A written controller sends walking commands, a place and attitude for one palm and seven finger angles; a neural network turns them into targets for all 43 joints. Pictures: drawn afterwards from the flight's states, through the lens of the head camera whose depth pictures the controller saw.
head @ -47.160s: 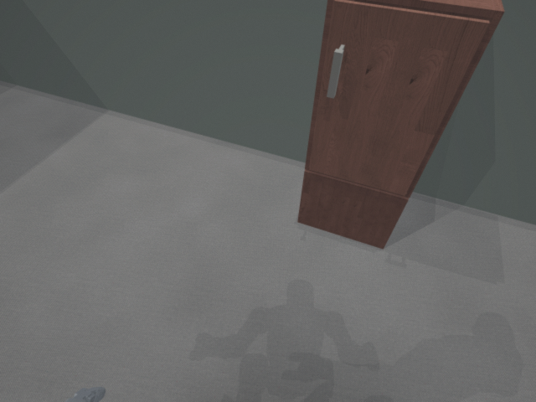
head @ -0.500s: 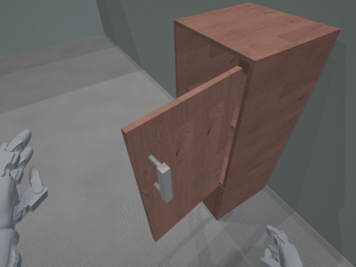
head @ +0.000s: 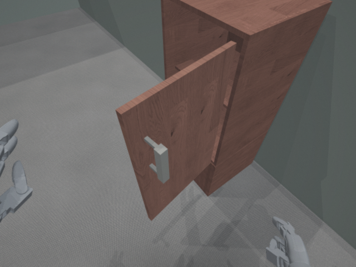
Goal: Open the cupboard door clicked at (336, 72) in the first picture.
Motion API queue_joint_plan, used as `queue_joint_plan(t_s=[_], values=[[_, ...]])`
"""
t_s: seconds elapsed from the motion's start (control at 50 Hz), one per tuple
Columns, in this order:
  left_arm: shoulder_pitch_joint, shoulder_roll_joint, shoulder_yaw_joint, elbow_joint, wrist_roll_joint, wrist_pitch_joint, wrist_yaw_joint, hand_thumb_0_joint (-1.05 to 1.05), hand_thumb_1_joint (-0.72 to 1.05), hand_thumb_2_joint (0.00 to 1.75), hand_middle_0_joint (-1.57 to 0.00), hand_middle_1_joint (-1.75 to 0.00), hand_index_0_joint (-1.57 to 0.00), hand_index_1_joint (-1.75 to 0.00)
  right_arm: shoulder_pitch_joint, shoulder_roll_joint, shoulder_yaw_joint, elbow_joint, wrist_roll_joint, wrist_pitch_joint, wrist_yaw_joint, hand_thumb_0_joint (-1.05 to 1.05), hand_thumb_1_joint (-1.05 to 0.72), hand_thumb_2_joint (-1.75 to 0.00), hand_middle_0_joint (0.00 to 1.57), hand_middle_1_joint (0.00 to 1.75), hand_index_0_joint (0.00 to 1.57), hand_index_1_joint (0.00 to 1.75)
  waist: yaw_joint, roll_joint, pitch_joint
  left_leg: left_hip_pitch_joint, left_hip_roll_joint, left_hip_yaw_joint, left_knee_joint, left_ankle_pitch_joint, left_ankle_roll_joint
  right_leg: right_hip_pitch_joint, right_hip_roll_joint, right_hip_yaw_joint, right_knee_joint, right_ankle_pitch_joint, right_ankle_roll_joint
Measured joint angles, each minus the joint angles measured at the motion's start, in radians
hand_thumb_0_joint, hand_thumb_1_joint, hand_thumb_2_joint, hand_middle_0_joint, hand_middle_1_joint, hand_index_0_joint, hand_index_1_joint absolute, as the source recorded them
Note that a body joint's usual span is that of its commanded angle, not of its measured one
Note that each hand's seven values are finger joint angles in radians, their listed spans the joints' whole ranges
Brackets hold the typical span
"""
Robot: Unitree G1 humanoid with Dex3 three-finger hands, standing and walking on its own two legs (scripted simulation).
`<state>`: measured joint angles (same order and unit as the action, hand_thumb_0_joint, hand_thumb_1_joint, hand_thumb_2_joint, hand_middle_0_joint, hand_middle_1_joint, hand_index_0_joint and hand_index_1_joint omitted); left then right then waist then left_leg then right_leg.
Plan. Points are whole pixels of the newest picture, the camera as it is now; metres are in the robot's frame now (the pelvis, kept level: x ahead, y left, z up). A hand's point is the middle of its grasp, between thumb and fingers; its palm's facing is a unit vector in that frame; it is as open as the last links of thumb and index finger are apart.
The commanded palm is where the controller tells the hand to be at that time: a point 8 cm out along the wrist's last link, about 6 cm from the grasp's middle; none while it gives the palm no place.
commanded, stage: step back with the hand held close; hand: left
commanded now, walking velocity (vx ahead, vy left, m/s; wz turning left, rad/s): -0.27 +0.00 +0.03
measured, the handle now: (156, 160) +0.35 +0.08 +0.03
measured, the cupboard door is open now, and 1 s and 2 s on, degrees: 99 99 99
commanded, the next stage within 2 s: stop stepping back and stand still in 0.86 s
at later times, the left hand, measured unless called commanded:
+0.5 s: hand out of the picture +0.13 +0.29 +0.16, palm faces +0.45 -0.79 -0.42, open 7.4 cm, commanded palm +0.06 +0.33 +0.18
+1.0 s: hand out of the picture +0.06 +0.27 +0.17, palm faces +0.31 -0.85 -0.42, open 7.4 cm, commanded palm -0.01 +0.32 +0.18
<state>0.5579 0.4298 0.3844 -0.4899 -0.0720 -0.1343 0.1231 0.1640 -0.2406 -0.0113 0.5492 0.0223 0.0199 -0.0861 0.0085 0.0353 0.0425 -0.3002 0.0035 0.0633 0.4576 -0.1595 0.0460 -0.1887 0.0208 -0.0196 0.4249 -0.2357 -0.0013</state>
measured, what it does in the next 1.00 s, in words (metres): walks backwards: right foot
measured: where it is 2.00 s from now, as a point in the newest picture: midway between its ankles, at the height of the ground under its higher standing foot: outside the picture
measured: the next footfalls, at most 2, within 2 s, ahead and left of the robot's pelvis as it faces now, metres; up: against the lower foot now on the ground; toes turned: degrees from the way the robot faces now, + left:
right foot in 0.82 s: -0.20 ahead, -0.10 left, +0.00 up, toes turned -2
left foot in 1.24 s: -0.10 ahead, +0.14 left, +0.00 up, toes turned +0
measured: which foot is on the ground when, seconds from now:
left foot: down 0.00-1.00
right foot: down 0.00-0.50, up 0.52-0.80, down 0.82-1.00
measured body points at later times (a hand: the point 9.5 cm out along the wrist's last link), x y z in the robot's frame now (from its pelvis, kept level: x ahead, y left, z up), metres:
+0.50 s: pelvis -0.06 +0.02 -0.02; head -0.04 +0.05 +0.43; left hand +0.10 +0.33 +0.18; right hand +0.11 -0.21 -0.09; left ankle +0.04 +0.09 -0.74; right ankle -0.01 -0.12 -0.74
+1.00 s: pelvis -0.16 +0.03 -0.02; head -0.15 +0.06 +0.43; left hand +0.04 +0.31 +0.19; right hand +0.01 -0.21 -0.09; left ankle +0.04 +0.09 -0.74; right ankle -0.25 -0.10 -0.74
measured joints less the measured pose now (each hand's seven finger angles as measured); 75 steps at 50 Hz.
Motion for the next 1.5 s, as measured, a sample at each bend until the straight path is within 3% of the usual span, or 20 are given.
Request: queue_joint_plan(t_s=[0.3, 0.44, 0.5, 0.56, 0.64, 0.74, 0.82, 0.84, 0.92, 0.96, 1.0, 1.04, 1.08, 1.16, 1.22, 1.26, 1.3, 1.38, 1.46, 1.5], values=[[-0.003, -0.008, 0.05, -0.039, 0.03, -0.061, 0.025, 0.01, 0.89, 0.9, -0.21, -0.3, -0.21, -0.3, 0.04, 0.026, 0.011, 0.003, -0.012, -0.069, 0.007, 0.01, -0.9, -0.9, 0.21, 0.29, 0.21, 0.3, -0.008, -0.007, 0.017, -0.114, -0.014, -0.024, 0.076, 0.025, 0.02, -0.113, 0.004, 0.0, 0.104, 0.008, 0.006], [0.007, -0.036, 0.025, -0.072, 0.028, -0.073, 0.048, 0.01, 0.89, 0.9, -0.21, -0.3, -0.21, -0.3, 0.038, 0.022, 0.008, 0.053, -0.019, -0.078, 0.017, 0.01, -0.9, -0.9, 0.21, 0.3, 0.21, 0.3, 0.008, -0.013, 0.007, -0.153, -0.017, -0.05, 0.183, -0.119, -0.029, -0.132, 0.009, 0.001, 0.109, 0.026, 0.009], [-0.024, -0.025, 0.019, -0.075, 0.029, -0.068, 0.05, 0.01, 0.89, 0.9, -0.21, -0.3, -0.21, -0.3, 0.029, 0.019, 0.005, 0.065, -0.019, -0.074, 0.007, 0.01, -0.9, -0.9, 0.21, 0.3, 0.21, 0.3, 0.0, -0.022, 0.018, -0.141, -0.018, -0.044, 0.145, 0.03, 0.013, -0.139, 0.006, -0.001, 0.133, 0.019, 0.022], [-0.052, -0.002, 0.045, -0.058, 0.037, -0.072, 0.04, 0.01, 0.89, 0.9, -0.21, -0.3, -0.21, -0.3, 0.015, 0.035, 0.001, 0.065, -0.031, -0.089, 0.004, 0.01, -0.9, -0.9, 0.21, 0.29, 0.21, 0.3, -0.01, -0.023, 0.027, -0.138, -0.015, -0.047, 0.115, 0.042, 0.048, -0.19, 0.045, 0.041, 0.343, -0.122, 0.018], [-0.034, 0.022, 0.079, -0.078, 0.022, -0.079, 0.047, 0.01, 0.89, 0.9, -0.21, -0.3, -0.21, -0.3, 0.017, 0.067, 0.006, 0.065, -0.042, -0.117, 0.029, 0.01, -0.9, -0.9, 0.21, 0.29, 0.21, 0.3, -0.01, -0.023, -0.008, -0.139, 0.003, -0.058, 0.006, 0.114, 0.043, -0.18, 0.074, 0.037, 0.514, -0.224, 0.001], [-0.001, 0.006, 0.05, -0.102, 0.0, -0.076, 0.048, 0.01, 0.89, 0.9, -0.21, -0.3, -0.21, -0.3, 0.01, 0.084, 0.022, 0.069, -0.048, -0.131, 0.047, 0.01, -0.9, -0.9, 0.21, 0.3, 0.21, 0.3, 0.011, -0.023, -0.068, -0.144, 0.019, -0.04, -0.137, 0.212, 0.029, -0.026, 0.059, -0.002, 0.305, -0.286, -0.02], [-0.007, 0.037, 0.055, -0.096, -0.016, -0.081, 0.037, 0.01, 0.89, 0.9, -0.21, -0.3, -0.21, -0.3, -0.032, 0.094, 0.038, 0.055, -0.054, -0.112, 0.052, 0.01, -0.9, -0.9, 0.21, 0.3, 0.21, 0.3, 0.032, -0.064, -0.073, -0.192, 0.007, 0.017, -0.145, 0.253, 0.007, 0.105, 0.016, 0.013, -0.027, -0.15, -0.061], [-0.019, 0.039, 0.054, -0.09, -0.018, -0.089, 0.033, 0.01, 0.89, 0.9, -0.21, -0.3, -0.21, -0.3, -0.051, 0.088, 0.042, 0.057, -0.053, -0.107, 0.051, 0.01, -0.9, -0.9, 0.21, 0.3, 0.21, 0.3, 0.037, -0.063, -0.06, -0.221, 0.015, 0.03, -0.095, 0.235, -0.002, 0.106, 0.011, 0.027, -0.047, -0.141, -0.046], [-0.049, 0.03, 0.011, -0.077, -0.017, -0.088, 0.011, 0.01, 0.89, 0.9, -0.21, -0.3, -0.21, -0.3, -0.043, 0.064, 0.042, 0.094, -0.036, -0.094, 0.033, 0.01, -0.9, -0.9, 0.21, 0.3, 0.21, 0.3, 0.008, -0.015, -0.027, -0.219, 0.025, -0.026, 0.009, 0.151, -0.036, 0.118, 0.041, 0.023, 0.027, -0.157, 0.014], [-0.048, 0.052, 0.023, -0.084, -0.021, -0.083, -0.002, 0.01, 0.89, 0.9, -0.21, -0.3, -0.21, -0.3, -0.018, 0.058, 0.038, 0.09, -0.029, -0.089, 0.022, 0.01, -0.9, -0.9, 0.21, 0.3, 0.21, 0.3, -0.013, -0.021, -0.027, -0.205, 0.018, -0.033, 0.002, 0.229, 0.012, 0.105, 0.042, 0.02, 0.092, -0.187, 0.019], [-0.061, 0.075, 0.048, -0.066, -0.03, -0.083, -0.01, 0.01, 0.89, 0.9, -0.21, -0.3, -0.21, -0.3, -0.01, 0.062, 0.027, 0.09, -0.036, -0.088, 0.019, 0.01, -0.9, -0.9, 0.21, 0.3, 0.21, 0.3, -0.029, -0.041, -0.022, -0.194, 0.005, -0.029, -0.042, 0.25, 0.03, 0.054, 0.047, 0.03, 0.179, -0.275, -0.001], [-0.053, 0.089, 0.074, -0.052, -0.036, -0.074, -0.008, 0.01, 0.89, 0.9, -0.21, -0.3, -0.21, -0.3, -0.001, 0.06, 0.017, 0.078, -0.047, -0.089, 0.022, 0.01, -0.9, -0.9, 0.21, 0.3, 0.21, 0.3, -0.052, -0.039, -0.018, -0.188, 0.001, -0.043, -0.104, 0.274, 0.001, 0.022, 0.07, 0.015, 0.194, -0.315, -0.037], [-0.022, 0.092, 0.079, -0.058, -0.037, -0.063, -0.005, 0.01, 0.89, 0.9, -0.21, -0.3, -0.21, -0.3, 0.023, 0.047, 0.006, 0.064, -0.037, -0.089, 0.029, 0.01, -0.9, -0.9, 0.21, 0.29, 0.21, 0.3, -0.083, -0.019, -0.012, -0.222, -0.004, -0.059, -0.056, 0.141, -0.037, 0.028, 0.072, -0.017, 0.142, -0.214, -0.046], [0.109, 0.061, 0.088, -0.117, -0.011, -0.052, 0.006, 0.01, 0.89, 0.9, -0.21, -0.3, -0.22, -0.31, 0.098, 0.034, -0.004, 0.102, -0.032, -0.066, 0.026, 0.01, -0.9, -0.9, 0.21, 0.29, 0.21, 0.3, -0.019, -0.072, -0.077, -0.302, -0.035, -0.071, 0.435, -0.112, -0.081, 0.005, 0.018, 0.008, 0.127, -0.127, -0.022], [0.057, -0.001, 0.06, -0.079, 0.02, -0.057, 0.027, 0.01, 0.89, 0.9, -0.21, -0.3, -0.22, -0.31, 0.149, 0.013, -0.001, 0.131, -0.031, -0.094, -0.002, 0.01, -0.9, -0.9, 0.21, 0.29, 0.2, 0.3, 0.015, -0.072, -0.105, -0.132, 0.002, -0.067, 0.273, -0.146, -0.06, 0.004, -0.003, -0.001, 0.117, -0.109, 0.005], [-0.048, -0.039, 0.034, -0.024, 0.035, -0.06, 0.043, 0.01, 0.89, 0.9, -0.21, -0.3, -0.22, -0.31, 0.153, -0.005, -0.01, 0.143, -0.026, -0.126, -0.018, 0.01, -0.9, -0.9, 0.2, 0.29, 0.2, 0.3, 0.007, -0.046, -0.085, -0.087, 0.005, -0.088, 0.166, -0.069, -0.017, -0.015, -0.012, -0.034, 0.161, -0.123, 0.021], [-0.12, -0.061, 0.033, 0.033, 0.037, -0.054, 0.054, 0.01, 0.89, 0.9, -0.21, -0.3, -0.21, -0.3, 0.119, 0.011, -0.003, 0.161, -0.023, -0.139, -0.019, 0.01, -0.9, -0.9, 0.2, 0.29, 0.2, 0.3, 0.007, -0.063, -0.05, -0.075, -0.017, -0.073, 0.149, -0.031, -0.005, -0.031, -0.016, 0.0, 0.208, -0.169, 0.019], [-0.103, -0.052, 0.037, 0.032, 0.034, -0.022, 0.05, 0.02, 0.89, 0.9, -0.21, -0.3, -0.21, -0.3, 0.082, 0.079, 0.022, 0.131, -0.035, -0.168, 0.01, 0.01, -0.9, -0.9, 0.2, 0.29, 0.2, 0.3, -0.03, -0.071, -0.036, -0.03, -0.026, -0.068, -0.001, 0.032, -0.02, -0.067, 0.03, 0.009, 0.307, -0.222, -0.002], [0.024, -0.001, 0.026, -0.068, 0.028, -0.02, 0.039, 0.02, 0.89, 0.9, -0.21, -0.3, -0.21, -0.3, 0.079, 0.123, 0.055, 0.073, -0.045, -0.165, 0.033, 0.01, -0.9, -0.9, 0.21, 0.29, 0.21, 0.3, -0.038, -0.066, -0.061, -0.035, -0.022, -0.052, -0.062, 0.007, -0.043, 0.029, 0.055, -0.056, 0.077, -0.229, -0.035], [0.05, 0.02, 0.024, -0.09, 0.028, -0.024, 0.029, 0.02, 0.89, 0.9, -0.21, -0.3, -0.21, -0.3, 0.06, 0.12, 0.056, 0.06, -0.048, -0.143, 0.033, 0.01, -0.9, -0.9, 0.21, 0.3, 0.21, 0.3, -0.023, -0.051, -0.061, -0.111, -0.019, -0.041, 0.078, -0.104, -0.058, 0.028, 0.058, -0.051, 0.015, -0.109, -0.09]])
